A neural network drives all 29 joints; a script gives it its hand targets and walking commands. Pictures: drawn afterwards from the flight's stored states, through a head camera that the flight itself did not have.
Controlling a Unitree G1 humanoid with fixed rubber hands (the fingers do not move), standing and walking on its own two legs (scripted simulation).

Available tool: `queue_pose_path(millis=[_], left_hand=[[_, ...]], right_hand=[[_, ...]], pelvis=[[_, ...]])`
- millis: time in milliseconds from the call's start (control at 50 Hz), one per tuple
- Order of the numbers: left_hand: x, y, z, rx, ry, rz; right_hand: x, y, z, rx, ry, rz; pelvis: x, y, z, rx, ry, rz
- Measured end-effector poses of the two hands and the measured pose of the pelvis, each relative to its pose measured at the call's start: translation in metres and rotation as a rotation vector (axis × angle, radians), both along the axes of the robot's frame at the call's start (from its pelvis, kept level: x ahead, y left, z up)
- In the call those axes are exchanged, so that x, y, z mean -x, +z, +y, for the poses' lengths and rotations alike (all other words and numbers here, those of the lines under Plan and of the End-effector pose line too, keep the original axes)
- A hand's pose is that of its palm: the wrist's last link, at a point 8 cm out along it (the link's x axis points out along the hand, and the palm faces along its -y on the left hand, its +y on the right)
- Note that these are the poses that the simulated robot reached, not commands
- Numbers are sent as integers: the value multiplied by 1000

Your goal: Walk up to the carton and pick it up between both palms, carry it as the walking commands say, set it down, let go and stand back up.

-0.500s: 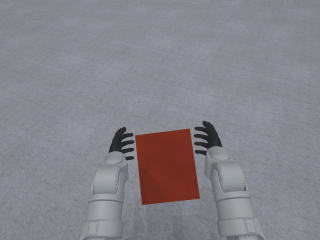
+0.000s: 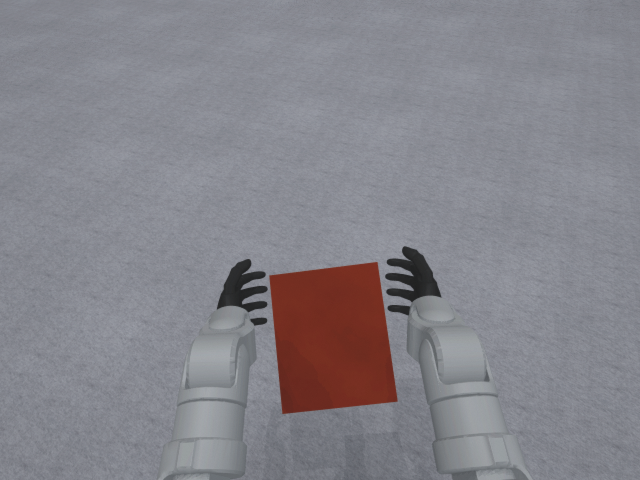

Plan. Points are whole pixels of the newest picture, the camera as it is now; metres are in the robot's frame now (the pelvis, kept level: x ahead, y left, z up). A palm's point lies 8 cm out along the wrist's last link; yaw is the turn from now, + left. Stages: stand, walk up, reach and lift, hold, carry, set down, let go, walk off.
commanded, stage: carry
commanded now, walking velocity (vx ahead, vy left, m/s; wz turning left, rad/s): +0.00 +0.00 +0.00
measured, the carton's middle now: (333, 332) +0.36 -0.01 -0.09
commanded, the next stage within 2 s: none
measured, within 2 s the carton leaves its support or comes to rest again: neither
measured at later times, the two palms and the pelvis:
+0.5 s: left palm (276, 161) +0.57 +0.06 +0.08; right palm (427, 155) +0.56 -0.17 +0.09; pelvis +0.25 -0.04 +0.01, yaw -2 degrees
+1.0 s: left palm (298, 78) +0.81 +0.03 +0.10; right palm (421, 69) +0.80 -0.21 +0.11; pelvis +0.49 -0.07 +0.03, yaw -3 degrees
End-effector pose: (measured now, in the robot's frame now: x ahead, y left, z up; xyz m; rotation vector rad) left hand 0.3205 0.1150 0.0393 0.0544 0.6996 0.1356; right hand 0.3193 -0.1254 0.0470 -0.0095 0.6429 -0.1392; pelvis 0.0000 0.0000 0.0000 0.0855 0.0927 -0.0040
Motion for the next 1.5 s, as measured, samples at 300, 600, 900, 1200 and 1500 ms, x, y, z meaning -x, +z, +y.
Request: queue_pose_path(millis=[300, 600, 900, 1200, 1500], left_hand=[[-144, 15, -53, -15, -49, 17], [-302, 44, -66, -9, -44, -11], [-447, 50, -98, -7, -43, 58], [-570, 55, -67, 52, -5, 7], [-612, 67, -69, 14, 6, 2]], right_hand=[[-130, 14, -52, 0, -54, 28], [-281, 44, -63, -13, -96, 13], [-428, 57, -93, 25, -98, 88], [-553, 67, -62, 52, -85, 49], [-592, 65, -63, 10, -87, 67]], pelvis=[[-142, 10, -37, 23, -45, -14], [-303, 6, -45, 29, -74, -56], [-452, 22, -79, 80, -62, -5], [-570, 19, -57, 94, -58, -21], [-607, 24, -56, 93, -53, 15]])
